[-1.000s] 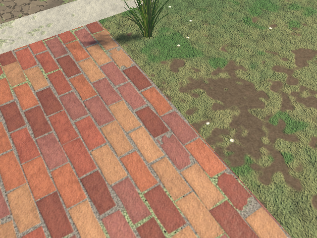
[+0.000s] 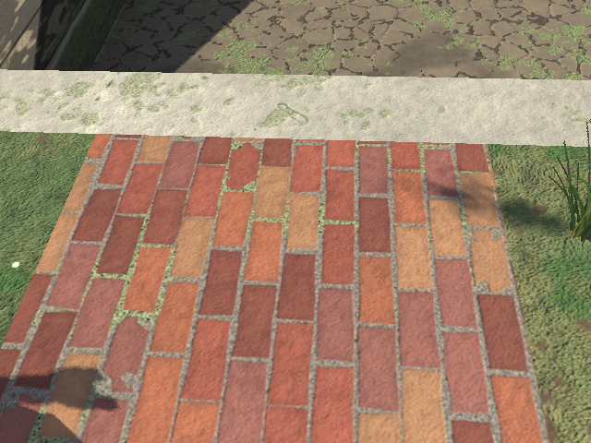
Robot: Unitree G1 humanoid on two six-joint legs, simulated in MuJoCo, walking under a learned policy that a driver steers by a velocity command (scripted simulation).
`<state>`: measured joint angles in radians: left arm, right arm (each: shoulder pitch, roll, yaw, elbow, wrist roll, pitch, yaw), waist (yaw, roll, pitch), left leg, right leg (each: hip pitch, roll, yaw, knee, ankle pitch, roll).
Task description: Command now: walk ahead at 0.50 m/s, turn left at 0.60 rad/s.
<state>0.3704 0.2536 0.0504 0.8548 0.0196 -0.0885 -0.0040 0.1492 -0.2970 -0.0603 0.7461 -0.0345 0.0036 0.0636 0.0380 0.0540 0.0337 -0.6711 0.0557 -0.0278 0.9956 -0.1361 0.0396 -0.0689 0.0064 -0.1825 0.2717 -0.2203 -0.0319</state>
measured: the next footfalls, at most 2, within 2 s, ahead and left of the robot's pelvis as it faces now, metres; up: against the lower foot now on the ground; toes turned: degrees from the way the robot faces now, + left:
left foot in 0.20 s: +0.26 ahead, +0.12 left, +0.00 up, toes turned +12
right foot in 0.76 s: +0.62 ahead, +0.06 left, +0.00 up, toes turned +17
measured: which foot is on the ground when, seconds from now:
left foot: up 0.00-0.18, down 0.20-0.76, up 0.78-1.00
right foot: down 0.00-0.20, up 0.22-0.74, down 0.76-1.00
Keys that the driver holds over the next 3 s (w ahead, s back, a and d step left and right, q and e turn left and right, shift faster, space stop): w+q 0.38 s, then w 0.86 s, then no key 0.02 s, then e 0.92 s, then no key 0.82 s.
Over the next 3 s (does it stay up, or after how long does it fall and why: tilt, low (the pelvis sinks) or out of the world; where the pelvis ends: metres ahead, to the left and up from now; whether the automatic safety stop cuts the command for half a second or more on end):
stays up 0.78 0.24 0.00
